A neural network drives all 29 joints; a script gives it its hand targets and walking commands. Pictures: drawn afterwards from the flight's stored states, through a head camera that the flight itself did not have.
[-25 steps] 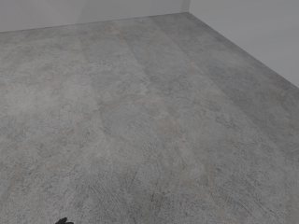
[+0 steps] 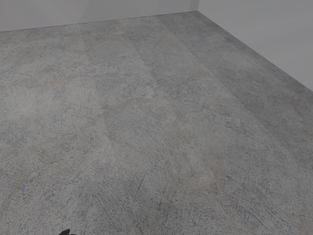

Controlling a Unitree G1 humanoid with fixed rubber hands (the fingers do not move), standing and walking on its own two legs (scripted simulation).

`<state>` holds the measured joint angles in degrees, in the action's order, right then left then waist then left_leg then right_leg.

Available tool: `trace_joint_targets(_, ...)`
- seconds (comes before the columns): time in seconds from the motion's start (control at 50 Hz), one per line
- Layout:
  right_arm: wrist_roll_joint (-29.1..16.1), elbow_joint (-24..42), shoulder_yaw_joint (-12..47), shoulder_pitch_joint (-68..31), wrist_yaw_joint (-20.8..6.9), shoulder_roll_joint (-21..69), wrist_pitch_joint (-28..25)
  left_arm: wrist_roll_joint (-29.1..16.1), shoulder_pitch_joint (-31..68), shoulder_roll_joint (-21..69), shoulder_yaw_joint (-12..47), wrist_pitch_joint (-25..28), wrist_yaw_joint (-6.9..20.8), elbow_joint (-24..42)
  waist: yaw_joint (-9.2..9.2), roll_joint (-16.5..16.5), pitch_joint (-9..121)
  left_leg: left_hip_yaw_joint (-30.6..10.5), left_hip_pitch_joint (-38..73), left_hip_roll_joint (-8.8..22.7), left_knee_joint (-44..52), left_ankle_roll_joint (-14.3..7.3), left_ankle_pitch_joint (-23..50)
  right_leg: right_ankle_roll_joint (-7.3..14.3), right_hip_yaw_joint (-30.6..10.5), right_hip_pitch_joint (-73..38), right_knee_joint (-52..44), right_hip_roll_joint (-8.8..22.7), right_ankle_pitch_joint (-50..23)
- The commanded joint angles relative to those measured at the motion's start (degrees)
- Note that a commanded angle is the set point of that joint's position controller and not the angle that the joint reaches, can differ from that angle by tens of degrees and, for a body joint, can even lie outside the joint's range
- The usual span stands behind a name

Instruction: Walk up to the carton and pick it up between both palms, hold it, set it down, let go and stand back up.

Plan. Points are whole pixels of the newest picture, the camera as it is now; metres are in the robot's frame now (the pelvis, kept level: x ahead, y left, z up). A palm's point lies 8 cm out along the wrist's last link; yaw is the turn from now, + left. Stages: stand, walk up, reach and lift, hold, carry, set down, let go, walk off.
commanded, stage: stand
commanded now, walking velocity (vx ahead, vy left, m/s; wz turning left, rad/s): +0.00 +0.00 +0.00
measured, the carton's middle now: out of the picture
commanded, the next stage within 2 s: walk up in 1.60 s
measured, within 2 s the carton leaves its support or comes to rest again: neither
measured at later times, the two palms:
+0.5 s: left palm out of the picture +0.10 +0.26 -0.11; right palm out of the picture +0.07 -0.28 -0.11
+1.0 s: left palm out of the picture +0.10 +0.26 -0.11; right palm out of the picture +0.08 -0.28 -0.11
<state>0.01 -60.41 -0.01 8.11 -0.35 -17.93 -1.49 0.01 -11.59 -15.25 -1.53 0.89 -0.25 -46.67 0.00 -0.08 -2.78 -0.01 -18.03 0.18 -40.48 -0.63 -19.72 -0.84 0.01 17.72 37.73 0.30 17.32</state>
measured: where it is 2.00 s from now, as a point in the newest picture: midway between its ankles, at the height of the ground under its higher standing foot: outside the picture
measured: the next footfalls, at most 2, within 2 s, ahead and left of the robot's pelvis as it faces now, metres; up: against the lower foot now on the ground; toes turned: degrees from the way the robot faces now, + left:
none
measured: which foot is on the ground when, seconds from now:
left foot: down 0.00-1.00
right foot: down 0.00-1.00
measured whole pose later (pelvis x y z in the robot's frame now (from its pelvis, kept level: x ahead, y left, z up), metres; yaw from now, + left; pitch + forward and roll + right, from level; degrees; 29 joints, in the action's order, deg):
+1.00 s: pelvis +0.00 +0.00 +0.00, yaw +0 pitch -2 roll -1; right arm 0.0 -61.5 0.0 7.3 -0.4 -17.9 -1.5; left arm 0.0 -11.6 -15.3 -1.3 0.9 -0.2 -47.6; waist 0.0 -0.1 -2.8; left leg 0.0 -18.0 0.2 -38.5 -0.7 -18.7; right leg -1.0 0.0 17.6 35.5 0.3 16.2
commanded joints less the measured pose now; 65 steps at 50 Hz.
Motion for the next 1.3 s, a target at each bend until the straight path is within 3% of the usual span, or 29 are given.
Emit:
trace_joint_targets(0.0, 0.8, 3.7, -3.2, -5.6, 0.6, -14.1, -1.8, 0.3, 4.6, -13.1, -2.7, 1.7, -0.3, -1.2, -1.12, 1.2, 3.3, -11.1, 0.6, 7.8, 18.5, -3.4, 5.6, 3.9, -4.4, -5.4, -9.4, 4.4, -4.9)
trace_joint_targets(0.08, 0.4, 4.1, -3.0, -4.9, 0.4, -12.9, -1.7, 0.6, 5.3, -14.2, -2.9, 1.9, -0.6, -2.1, 0.81, -1.7, 2.9, -9.5, 0.9, 6.5, 17.8, -2.6, 3.3, 4.1, -5.8, -5.2, -12.0, 5.5, -4.8)
trace_joint_targets(0.1, 0.5, 3.7, -3.0, -3.9, 0.4, -13.7, -1.7, 0.7, 5.4, -14.0, -2.9, 2.0, -0.6, -1.6, 0.79, 0.1, 2.8, -9.5, 1.1, 6.3, 17.1, -2.9, 4.3, 4.2, -6.2, -5.0, -11.4, 5.6, -5.5)
trace_joint_targets(0.14, 0.9, 3.2, -3.4, -3.7, 0.4, -14.1, -2.0, 0.5, 4.0, -14.9, -2.9, 2.3, -0.4, -1.8, 0.56, -1.8, 4.1, -10.0, 2.0, 7.0, 17.0, -3.0, 4.5, 4.2, -5.4, -5.1, -10.2, 5.1, -5.0)
trace_joint_targets(0.2, 0.8, 3.1, -3.4, -3.3, 0.3, -13.9, -1.6, 0.1, 2.5, -13.9, -2.8, 2.2, -0.2, -2.5, 0.00, 1.9, 4.1, -9.8, 1.3, 7.0, 18.3, -3.4, 5.7, 3.6, -5.0, -5.8, -10.4, 4.6, -6.5)
trace_joint_targets(0.24, 0.4, 3.3, -3.3, -5.7, 0.4, -13.8, -1.6, 0.5, 3.8, -14.0, -2.7, 1.7, -0.5, -2.5, -0.13, -1.8, 4.2, -9.8, 1.1, 7.2, 17.8, -3.0, 7.8, 3.8, -4.9, -6.4, -10.8, 4.8, -8.5)
trace_joint_targets(0.28, 0.5, 3.1, -2.8, -4.5, 0.5, -13.0, -1.8, 0.6, 5.3, -13.6, -2.9, 2.2, -0.4, -1.8, 0.92, 0.6, 4.1, -9.2, 2.5, 7.0, 16.8, -3.0, 8.4, 4.1, -5.6, -5.5, -10.1, 5.4, -8.5)
trace_joint_targets(0.3, 1.0, 3.5, -3.3, -5.6, 0.6, -14.1, -1.8, 0.3, 5.3, -14.2, -3.1, 1.9, -0.5, -1.4, -0.01, -1.7, 5.5, -9.8, 2.4, 7.5, 18.0, -2.9, 8.0, 3.7, -4.8, -6.5, -10.0, 4.8, -7.1)
trace_joint_targets(0.34, 0.8, 3.7, -3.1, -5.6, 0.4, -13.3, -1.8, 0.3, 3.3, -13.3, -2.7, 2.0, -0.3, -2.2, -0.89, 1.4, 4.8, -10.6, 0.5, 8.0, 18.8, -3.6, 6.0, 3.5, -4.4, -7.9, -9.9, 4.9, -6.6)
trace_joint_targets(0.36, 0.5, 3.4, -3.0, -5.4, 0.6, -13.2, -1.6, 0.9, 3.9, -14.7, -2.9, 1.8, -0.3, -3.0, 0.27, 0.4, 3.8, -9.7, 1.2, 7.2, 17.9, -2.9, 6.4, 4.1, -5.6, -6.5, -11.2, 5.5, -7.2)
trace_joint_targets(0.46, 0.9, 3.0, -2.8, -5.1, 0.4, -13.7, -1.8, 0.5, 3.5, -13.4, -2.5, 2.0, -0.2, -2.7, -0.52, -1.1, 4.1, -10.1, 0.5, 8.0, 18.7, -3.2, 5.3, 3.9, -5.6, -7.4, -10.7, 5.5, -7.2)
trace_joint_targets(0.58, 0.7, 3.5, -2.7, -5.7, 0.4, -12.8, -1.9, 0.6, 4.7, -14.3, -2.6, 1.7, -0.5, -2.3, 0.25, 0.8, 7.1, -10.0, 2.1, 7.4, 18.8, -2.8, 6.8, 3.8, -5.1, -7.4, -10.8, 5.4, -6.9)
trace_joint_targets(0.6, 0.9, 3.7, -2.8, -7.1, 0.5, -13.2, -1.9, 0.3, 3.8, -13.3, -2.6, 1.6, -0.3, -2.2, -1.30, -0.8, 4.3, -9.8, 1.2, 7.0, 18.9, -2.6, 6.7, 3.7, -4.9, -6.7, -11.2, 4.8, -6.2)
trace_joint_targets(0.62, 0.8, 3.1, -2.7, -5.0, 0.3, -12.4, -1.8, 1.0, 4.5, -14.2, -2.5, 1.9, -0.6, -2.3, 0.38, -0.2, 4.6, -9.2, 2.6, 6.8, 18.5, -2.4, 7.1, 3.8, -5.6, -6.1, -11.8, 5.5, -6.8)
trace_joint_targets(0.66, 0.9, 2.7, -2.6, -4.5, 0.5, -12.7, -1.9, 0.4, 4.5, -13.6, -2.5, 1.8, -0.3, -2.5, 0.10, -1.5, 6.0, -9.9, 2.8, 7.4, 18.7, -2.8, 6.3, 3.8, -4.9, -6.8, -10.7, 5.2, -6.7)
trace_joint_targets(0.76, 0.7, 3.1, -3.0, -6.5, 0.6, -13.5, -1.9, 0.3, 4.3, -13.7, -2.7, 1.7, -0.2, -2.1, -0.70, 0.9, 5.7, -10.3, 1.5, 7.8, 19.2, -3.1, 7.1, 3.7, -5.0, -7.4, -11.0, 5.1, -6.8)
trace_joint_targets(0.8, 0.9, 3.0, -2.9, -6.4, 0.4, -13.3, -2.1, 0.6, 5.1, -13.4, -2.5, 1.9, -0.4, -2.4, -0.22, -1.4, 6.5, -9.8, 1.9, 7.3, 18.2, -2.6, 8.1, 4.3, -5.0, -7.7, -10.3, 5.3, -9.0)
trace_joint_targets(0.84, 0.7, 2.6, -3.1, -5.2, 0.3, -13.8, -2.0, 0.4, 6.0, -13.6, -2.8, 1.8, -0.4, -1.8, 0.45, 3.0, 5.7, -9.9, 2.0, 7.6, 19.3, -2.7, 7.9, 3.7, -4.3, -7.0, -10.0, 4.7, -7.4)
trace_joint_targets(0.86, 1.0, 3.3, -3.0, -7.2, 0.3, -13.9, -1.9, 0.4, 3.5, -13.4, -2.8, 1.8, -0.2, -2.4, -1.02, 2.5, 5.2, -9.6, 1.8, 7.6, 19.3, -2.5, 7.4, 3.7, -4.4, -6.8, -10.8, 4.6, -6.9)
trace_joint_targets(0.9, 0.5, 2.6, -3.2, -5.0, 0.4, -13.6, -1.8, 0.4, 4.8, -14.7, -3.0, 2.0, -0.3, -2.5, 0.32, -1.5, 4.8, -9.6, 2.5, 7.3, 18.9, -2.3, 8.3, 3.7, -4.8, -7.5, -11.4, 5.2, -8.9)
trace_joint_targets(0.96, 0.5, 2.1, -2.8, -4.2, 0.5, -12.7, -2.0, 0.7, 4.1, -13.9, -2.7, 1.9, -0.3, -2.4, 0.89, 0.7, 6.5, -8.6, 3.5, 6.8, 18.1, -2.2, 8.0, 4.1, -4.9, -7.3, -11.5, 5.5, -9.5)
trace_joint_targets(0.98, 1.1, 2.0, -2.7, -4.4, 0.5, -12.6, -1.9, 0.2, 3.4, -14.1, -2.5, 2.1, -0.1, -2.5, -0.10, 0.2, 5.9, -9.4, 2.7, 7.1, 18.5, -2.9, 8.1, 3.6, -5.2, -7.2, -11.2, 5.3, -8.4)
trace_joint_targets(1.04, 0.3, 2.6, -2.7, -5.4, 0.5, -13.2, -1.6, 0.5, 5.1, -13.5, -2.7, 1.7, -0.2, -2.2, 0.43, -0.7, 5.4, -10.2, 1.5, 7.6, 19.4, -2.7, 6.6, 3.9, -4.4, -7.8, -10.8, 5.1, -7.7)
trace_joint_targets(1.06, 1.0, 2.2, -2.9, -5.4, 0.3, -13.5, -1.7, 0.5, 2.7, -13.6, -2.5, 1.8, -0.2, -2.7, -0.82, 2.5, 5.1, -9.2, 2.0, 7.2, 19.3, -2.6, 6.9, 3.4, -4.8, -7.7, -11.5, 5.1, -6.8)
trace_joint_targets(1.12, 0.9, 1.9, -3.0, -4.9, 0.1, -14.2, -1.6, 0.5, 2.5, -14.4, -2.9, 1.9, -0.4, -3.3, -0.47, -1.2, 6.2, -9.0, 3.0, 7.4, 18.4, -2.3, 7.0, 3.3, -4.4, -7.2, -11.1, 4.7, -7.6)
trace_joint_targets(1.14, 0.4, 2.1, -2.9, -4.1, 0.1, -13.4, -1.7, 0.6, 3.5, -15.2, -2.9, 1.8, -0.3, -3.3, 1.01, -0.5, 4.5, -8.7, 2.6, 6.8, 19.2, -2.0, 6.8, 3.8, -5.3, -6.7, -12.5, 5.5, -7.9)
trace_joint_targets(1.18, 0.6, 2.4, -2.8, -4.9, 0.1, -13.2, -1.7, 0.3, 3.2, -15.1, -3.0, 1.7, -0.3, -3.0, 0.28, 1.7, 5.5, -9.5, 2.2, 7.7, 19.3, -2.7, 7.5, 3.6, -4.5, -7.2, -10.1, 5.0, -7.5)
trace_joint_targets(1.22, 0.9, 2.5, -2.7, -6.6, 0.1, -13.1, -2.1, 0.4, 4.2, -12.6, -2.5, 1.6, 0.0, -2.6, -0.71, -0.3, 5.2, -10.4, 1.7, 7.9, 20.4, -2.7, 5.6, 3.6, -4.4, -6.9, -11.1, 4.4, -5.3)
trace_joint_targets(1.28, 1.2, 1.9, -3.0, -5.8, 0.4, -14.5, -2.0, 0.4, 2.8, -12.7, -2.4, 1.6, 0.1, -3.2, -0.79, 1.0, 5.2, -10.9, 1.5, 8.3, 20.3, -2.9, 4.8, 3.6, -5.0, -7.5, -11.4, 4.7, -6.3)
